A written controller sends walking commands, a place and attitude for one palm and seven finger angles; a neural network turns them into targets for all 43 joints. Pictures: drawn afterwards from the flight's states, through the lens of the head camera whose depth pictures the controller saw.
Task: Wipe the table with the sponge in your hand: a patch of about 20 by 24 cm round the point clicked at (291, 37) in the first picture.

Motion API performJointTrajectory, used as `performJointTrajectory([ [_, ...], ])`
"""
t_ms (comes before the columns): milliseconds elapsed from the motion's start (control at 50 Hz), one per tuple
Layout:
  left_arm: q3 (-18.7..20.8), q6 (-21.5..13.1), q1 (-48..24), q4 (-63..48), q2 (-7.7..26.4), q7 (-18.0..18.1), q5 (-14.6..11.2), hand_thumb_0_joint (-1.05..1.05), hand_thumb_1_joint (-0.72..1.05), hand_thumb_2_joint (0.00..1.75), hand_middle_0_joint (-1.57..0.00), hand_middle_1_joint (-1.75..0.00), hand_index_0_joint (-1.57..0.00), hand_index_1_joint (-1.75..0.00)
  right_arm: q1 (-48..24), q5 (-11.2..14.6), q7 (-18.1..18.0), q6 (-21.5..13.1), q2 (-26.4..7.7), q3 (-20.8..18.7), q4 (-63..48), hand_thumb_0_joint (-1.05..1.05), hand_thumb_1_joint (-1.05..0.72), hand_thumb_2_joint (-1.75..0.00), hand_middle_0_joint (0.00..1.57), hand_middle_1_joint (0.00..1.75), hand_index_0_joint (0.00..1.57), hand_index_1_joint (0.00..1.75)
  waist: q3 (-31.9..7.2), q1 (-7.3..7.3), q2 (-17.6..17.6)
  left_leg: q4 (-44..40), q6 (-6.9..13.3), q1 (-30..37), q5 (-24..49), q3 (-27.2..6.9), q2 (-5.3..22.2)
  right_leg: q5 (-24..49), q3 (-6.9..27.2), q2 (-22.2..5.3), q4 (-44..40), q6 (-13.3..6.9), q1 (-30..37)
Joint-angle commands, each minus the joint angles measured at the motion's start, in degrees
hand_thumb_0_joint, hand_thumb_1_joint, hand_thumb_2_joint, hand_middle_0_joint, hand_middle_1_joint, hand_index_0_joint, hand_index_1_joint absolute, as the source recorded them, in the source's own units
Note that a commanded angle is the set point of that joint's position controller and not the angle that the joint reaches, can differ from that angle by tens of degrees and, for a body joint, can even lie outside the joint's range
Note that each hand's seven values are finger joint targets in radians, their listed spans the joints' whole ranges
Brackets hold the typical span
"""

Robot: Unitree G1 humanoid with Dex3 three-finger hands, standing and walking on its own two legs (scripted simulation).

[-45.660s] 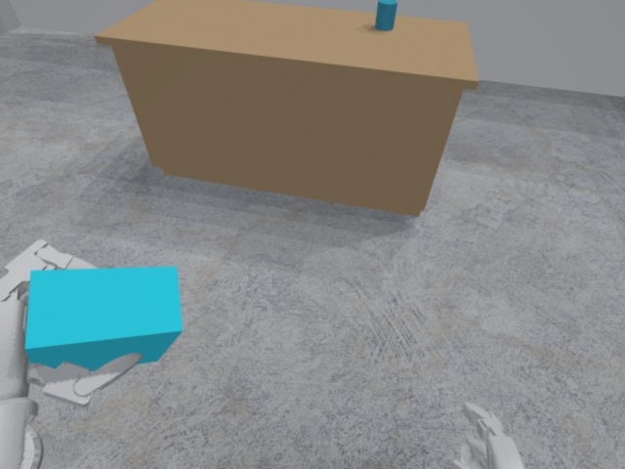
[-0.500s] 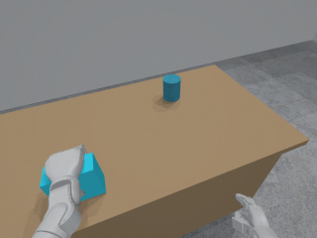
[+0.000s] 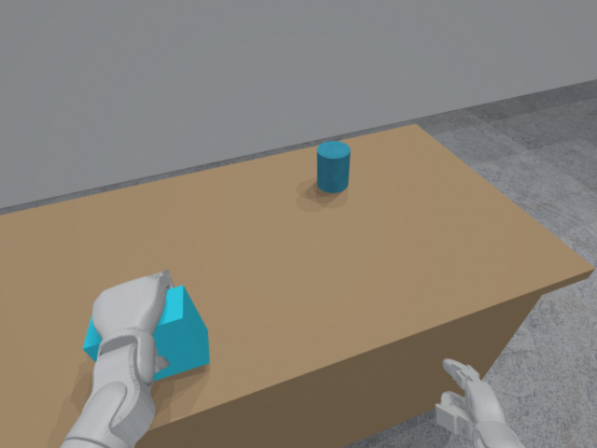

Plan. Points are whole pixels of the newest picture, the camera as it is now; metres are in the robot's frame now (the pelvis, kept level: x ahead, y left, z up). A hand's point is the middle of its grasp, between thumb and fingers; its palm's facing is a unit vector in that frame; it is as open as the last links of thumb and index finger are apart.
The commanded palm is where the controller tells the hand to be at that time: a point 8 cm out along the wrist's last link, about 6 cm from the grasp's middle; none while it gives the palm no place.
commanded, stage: lift the sponge slowly off the table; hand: left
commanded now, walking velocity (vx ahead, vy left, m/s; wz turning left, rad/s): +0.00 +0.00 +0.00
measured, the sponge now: (157, 345) +0.25 +0.26 -0.01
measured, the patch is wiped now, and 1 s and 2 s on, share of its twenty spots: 1.00 1.00 1.00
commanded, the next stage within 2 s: bring the sponge back beside the body in 1.42 s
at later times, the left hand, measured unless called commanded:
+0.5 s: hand (155, 308) +0.26 +0.24 +0.07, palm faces +0.01 -0.13 -0.99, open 10.3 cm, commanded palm +0.23 +0.25 +0.13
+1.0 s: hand (144, 296) +0.26 +0.25 +0.10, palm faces +0.06 -0.13 -0.99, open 10.3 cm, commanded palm +0.23 +0.25 +0.17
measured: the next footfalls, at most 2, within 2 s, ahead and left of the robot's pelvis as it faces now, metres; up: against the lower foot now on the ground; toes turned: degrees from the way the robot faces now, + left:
none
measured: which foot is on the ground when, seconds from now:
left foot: down 0.00-1.00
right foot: down 0.00-1.00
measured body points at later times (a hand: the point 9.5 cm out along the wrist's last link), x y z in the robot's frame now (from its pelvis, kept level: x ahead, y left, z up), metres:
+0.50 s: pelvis -0.01 -0.01 +0.00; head -0.04 -0.05 +0.45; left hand +0.26 +0.25 +0.12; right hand +0.25 -0.21 -0.06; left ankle +0.00 +0.09 -0.74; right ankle +0.00 -0.10 -0.74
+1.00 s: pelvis +0.00 -0.02 +0.00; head -0.04 -0.06 +0.45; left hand +0.25 +0.25 +0.15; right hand +0.26 -0.22 -0.06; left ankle +0.00 +0.09 -0.74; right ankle +0.00 -0.10 -0.74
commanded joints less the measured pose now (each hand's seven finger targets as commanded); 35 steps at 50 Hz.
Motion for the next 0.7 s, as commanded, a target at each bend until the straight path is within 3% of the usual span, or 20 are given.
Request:
performJointTrajectory([
  [0, 6.2, -0.7, -13.9, -14.0, 9.6, 2.2, 2.2, 0.00, 0.10, 1.30, -1.20, -1.60, -1.20, -1.60, -13.6, -0.4, -0.2, -3.4, -6.0, -1.7, -10.5, 0.00, -0.90, -0.90, 0.20, 0.30, 0.20, 0.30, -11.6, 0.41, -2.5, -3.7, 0.4, 4.9, 16.1, -4.7, 0.3, 14.9, 4.4, -0.3, -3.1, -2.9, 4.4],
  [20, 8.2, -0.7, -14.8, -15.2, 11.9, 2.3, 2.2, 0.00, 0.10, 1.30, -1.20, -1.60, -1.20, -1.60, -13.9, -0.5, -0.3, -3.4, -6.3, -1.7, -10.4, 0.00, -0.90, -0.90, 0.20, 0.30, 0.20, 0.30, -11.2, 0.45, -2.2, -3.8, 0.4, 4.9, 16.2, -4.8, 0.3, 15.3, 5.5, -0.1, -3.3, -3.2, 4.8],
  [40, 6.2, -0.4, -14.3, -15.4, 9.6, 2.3, 2.1, 0.00, 0.10, 1.30, -1.20, -1.60, -1.20, -1.60, -14.1, -0.5, -0.3, -3.3, -5.8, -1.6, -10.7, 0.00, -0.90, -0.90, 0.20, 0.30, 0.20, 0.30, -10.9, 0.38, -1.6, -3.9, 0.6, 4.8, 15.8, -4.2, 0.2, 15.1, 4.7, -0.4, -3.3, -2.9, 5.0],
  [60, 6.5, 0.0, -15.5, -14.3, 10.4, 2.2, 2.7, 0.00, 0.10, 1.30, -1.20, -1.60, -1.20, -1.60, -14.4, -0.4, -0.3, -3.2, -5.8, -1.4, -10.1, 0.00, -0.90, -0.90, 0.20, 0.30, 0.20, 0.30, -9.5, 0.11, -2.7, -4.1, 0.3, 4.6, 15.4, -4.6, 0.3, 14.1, 4.8, -0.3, -3.8, -2.9, 4.0],
  [120, 7.2, 0.8, -17.3, -16.0, 11.5, 2.0, 2.6, 0.00, 0.10, 1.30, -1.20, -1.60, -1.20, -1.60, -15.6, -0.4, -0.4, -3.2, -6.1, -1.2, -10.3, 0.00, -0.90, -0.90, 0.20, 0.30, 0.20, 0.30, -9.4, 0.56, -1.1, -5.1, 0.4, 5.5, 14.4, -4.8, 0.4, 11.3, 5.4, -0.1, -4.7, -3.1, 4.1],
  [180, 4.6, 1.5, -20.3, -14.1, 9.6, 1.2, 2.8, 0.00, 0.10, 1.30, -1.20, -1.60, -1.20, -1.60, -16.0, -0.2, -0.8, -3.2, -5.8, -0.9, -9.9, 0.00, -0.90, -0.90, 0.20, 0.30, 0.20, 0.30, -8.0, -0.27, -1.8, -5.5, 0.4, 5.7, 12.9, -4.5, 0.4, 8.9, 4.6, -0.2, -5.5, -2.9, 3.0],
  [220, 5.8, 1.5, -21.2, -15.6, 11.1, 0.6, 2.3, 0.00, 0.10, 1.30, -1.20, -1.60, -1.20, -1.60, -16.3, -0.2, -1.0, -3.5, -6.0, -0.8, -10.2, 0.00, -0.90, -0.90, 0.20, 0.30, 0.20, 0.30, -9.4, 0.15, -0.9, -5.9, 0.5, 6.4, 12.4, -4.7, 0.3, 8.3, 5.4, -0.2, -5.8, -3.1, 4.0],
  [280, 4.0, 1.8, -21.5, -13.2, 9.5, -0.5, 2.6, 0.00, 0.10, 1.30, -1.20, -1.60, -1.20, -1.60, -16.4, -0.2, -1.1, -3.3, -5.8, -0.4, -9.9, 0.00, -0.90, -0.90, 0.20, 0.30, 0.20, 0.30, -8.3, -0.25, -1.5, -6.0, 0.5, 6.0, 12.3, -4.3, 0.2, 8.3, 5.0, -0.5, -6.4, -2.9, 3.9],
  [320, 6.1, 1.8, -23.2, -13.9, 12.1, -1.0, 2.8, 0.00, 0.10, 1.30, -1.20, -1.60, -1.20, -1.60, -16.6, -0.2, -1.2, -3.3, -6.2, -0.4, -9.6, 0.00, -0.90, -0.90, 0.20, 0.30, 0.20, 0.30, -9.1, -0.09, -1.4, -6.5, 0.4, 6.3, 12.2, -4.4, 0.3, 7.9, 5.7, -0.4, -6.5, -3.1, 4.6],
  [340, 4.9, 1.7, -21.5, -14.3, 10.3, -1.2, 2.3, 0.00, 0.10, 1.30, -1.20, -1.60, -1.20, -1.60, -16.5, -0.2, -1.2, -3.3, -5.8, -0.5, -10.3, 0.00, -0.90, -0.90, 0.20, 0.30, 0.20, 0.30, -10.2, 0.21, -1.9, -6.1, 0.7, 6.1, 12.6, -4.0, 0.1, 8.9, 5.0, -0.6, -6.1, -2.8, 5.8],
  [380, 4.6, 1.8, -21.4, -13.5, 10.0, -1.7, 2.4, 0.00, 0.10, 1.30, -1.20, -1.60, -1.20, -1.60, -16.7, -0.3, -1.1, -3.2, -5.9, -0.3, -9.9, 0.00, -0.90, -0.90, 0.20, 0.30, 0.20, 0.30, -9.5, 0.03, -2.7, -6.1, 0.6, 6.2, 13.7, -3.8, 0.1, 10.9, 5.3, -0.8, -6.4, -2.7, 5.7],
  [420, 7.2, 2.0, -22.1, -14.7, 13.2, -1.9, 2.4, 0.00, 0.10, 1.30, -1.20, -1.60, -1.20, -1.60, -17.1, -0.3, -1.0, -3.1, -6.3, -0.3, -9.9, 0.00, -0.90, -0.90, 0.20, 0.30, 0.20, 0.30, -9.4, 0.40, -2.3, -6.4, 0.5, 6.4, 13.1, -4.0, 0.0, 10.3, 6.5, -0.8, -6.8, -2.9, 6.2],
  [500, 6.7, 2.6, -21.3, -15.3, 12.5, -2.3, 2.4, 0.00, 0.10, 1.30, -1.20, -1.60, -1.20, -1.60, -17.9, -0.2, -0.9, -3.0, -6.0, -0.2, -10.0, 0.00, -0.90, -0.90, 0.20, 0.30, 0.20, 0.30, -9.5, 0.47, -2.4, -6.2, 0.5, 6.3, 13.9, -3.6, -0.1, 11.8, 6.6, -1.2, -6.8, -2.6, 6.8],
  [520, 9.0, 2.6, -20.9, -16.4, 15.0, -2.2, 2.1, 0.00, 0.10, 1.30, -1.20, -1.60, -1.20, -1.60, -17.8, -0.2, -0.9, -3.1, -6.4, -0.3, -10.1, 0.00, -0.90, -0.90, 0.20, 0.30, 0.20, 0.30, -9.3, 0.79, -2.2, -6.5, 0.5, 6.3, 13.5, -4.0, -0.1, 10.9, 7.4, -1.0, -6.9, -2.8, 7.2],
  [540, 6.4, 2.7, -21.1, -17.3, 12.1, -2.4, 2.1, 0.00, 0.10, 1.30, -1.20, -1.60, -1.20, -1.60, -18.0, -0.1, -0.9, -3.3, -6.0, -0.3, -10.6, 0.00, -0.90, -0.90, 0.20, 0.30, 0.20, 0.30, -10.0, 0.57, -1.4, -6.2, 0.7, 6.6, 14.3, -3.5, -0.1, 12.1, 6.2, -1.1, -6.5, -2.6, 7.6],
  [620, 9.0, 3.1, -21.8, -18.1, 15.6, -2.9, 1.7, 0.00, 0.10, 1.30, -1.20, -1.60, -1.20, -1.60, -18.2, -0.2, -1.1, -3.4, -6.6, -0.2, -9.9, 0.00, -0.90, -0.90, 0.20, 0.30, 0.20, 0.30, -9.1, 0.51, -2.7, -6.3, 0.7, 6.9, 14.2, -3.7, -0.1, 12.7, 7.7, -1.2, -7.1, -2.6, 7.7],
  [640, 7.6, 3.0, -21.0, -18.6, 13.9, -3.1, 1.4, 0.00, 0.10, 1.30, -1.20, -1.60, -1.20, -1.60, -18.2, -0.2, -1.2, -3.5, -6.1, -0.3, -10.4, 0.00, -0.90, -0.90, 0.20, 0.30, 0.20, 0.30, -9.8, 0.49, -2.4, -6.1, 0.9, 6.8, 14.1, -3.3, -0.3, 12.9, 6.9, -1.4, -6.9, -2.3, 8.3],
  [660, 9.1, 2.9, -21.0, -18.3, 15.5, -3.1, 1.6, 0.00, 0.10, 1.30, -1.20, -1.60, -1.20, -1.60, -18.3, -0.1, -1.1, -3.6, -6.2, -0.2, -10.0, 0.00, -0.90, -0.90, 0.20, 0.30, 0.20, 0.30, -9.7, 0.69, -2.2, -6.0, 0.7, 6.8, 14.9, -3.6, -0.3, 13.9, 7.3, -1.5, -6.8, -2.4, 8.3],
  [680, 8.2, 3.0, -19.4, -18.8, 14.3, -3.4, 1.3, 0.00, 0.10, 1.30, -1.20, -1.60, -1.20, -1.60, -18.3, -0.2, -1.1, -3.6, -6.2, -0.3, -10.2, 0.00, -0.90, -0.90, 0.20, 0.30, 0.20, 0.30, -10.2, 0.91, -2.3, -5.9, 0.8, 7.1, 15.7, -3.4, -0.4, 15.2, 6.9, -1.6, -6.6, -2.3, 9.0],
])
